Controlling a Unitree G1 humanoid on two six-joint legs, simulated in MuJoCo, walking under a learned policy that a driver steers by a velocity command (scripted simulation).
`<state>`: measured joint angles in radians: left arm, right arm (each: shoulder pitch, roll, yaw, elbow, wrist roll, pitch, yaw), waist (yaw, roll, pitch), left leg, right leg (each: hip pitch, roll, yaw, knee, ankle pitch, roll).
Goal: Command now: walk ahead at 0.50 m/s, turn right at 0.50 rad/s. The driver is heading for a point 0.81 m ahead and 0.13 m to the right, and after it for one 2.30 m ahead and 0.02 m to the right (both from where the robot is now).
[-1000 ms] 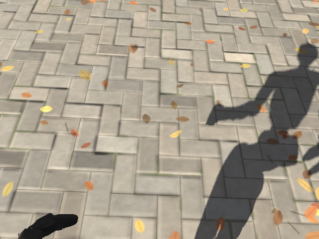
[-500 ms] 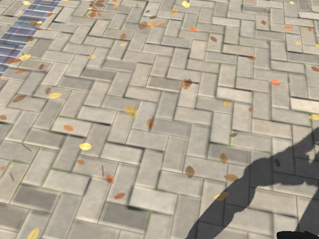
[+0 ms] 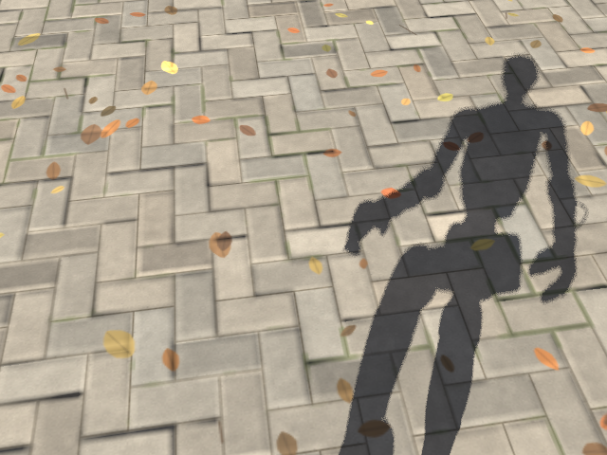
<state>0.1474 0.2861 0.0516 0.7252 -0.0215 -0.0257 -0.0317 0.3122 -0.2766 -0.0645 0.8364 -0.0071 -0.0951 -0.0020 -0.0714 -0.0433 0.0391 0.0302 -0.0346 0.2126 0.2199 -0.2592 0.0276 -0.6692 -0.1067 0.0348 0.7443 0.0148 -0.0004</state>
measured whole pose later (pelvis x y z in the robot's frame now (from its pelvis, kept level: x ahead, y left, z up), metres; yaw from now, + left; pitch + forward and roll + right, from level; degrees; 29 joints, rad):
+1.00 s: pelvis +0.56 -0.08 +0.01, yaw -18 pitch +2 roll +2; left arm 0.13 0.28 0.04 0.69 -0.01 -0.06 -0.01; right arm 0.35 -0.27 -0.04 0.84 0.01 -0.08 0.02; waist -0.08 -0.04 0.03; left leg -0.06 -0.07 0.02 0.23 -0.20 0.05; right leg -0.65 -0.11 0.05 0.70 -0.02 0.02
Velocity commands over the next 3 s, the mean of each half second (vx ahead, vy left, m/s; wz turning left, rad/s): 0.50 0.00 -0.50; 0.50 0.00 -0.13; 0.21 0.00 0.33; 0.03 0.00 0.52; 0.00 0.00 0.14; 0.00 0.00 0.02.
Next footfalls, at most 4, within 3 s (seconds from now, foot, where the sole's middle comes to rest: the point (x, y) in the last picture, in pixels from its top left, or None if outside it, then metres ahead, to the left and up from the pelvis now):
0.14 right None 0.25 -0.13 -0.78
0.64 left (294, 410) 0.58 0.01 -0.78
1.14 right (416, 324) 0.78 -0.30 -0.78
1.58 left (312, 325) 0.79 -0.05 -0.78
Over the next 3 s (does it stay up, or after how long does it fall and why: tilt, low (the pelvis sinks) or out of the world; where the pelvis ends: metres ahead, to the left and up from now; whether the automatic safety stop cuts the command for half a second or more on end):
stays up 0.72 -0.14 0.00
